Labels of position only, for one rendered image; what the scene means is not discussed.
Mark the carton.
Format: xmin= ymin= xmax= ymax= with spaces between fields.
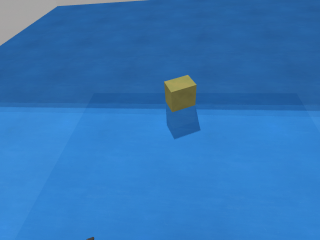
xmin=164 ymin=75 xmax=197 ymax=112

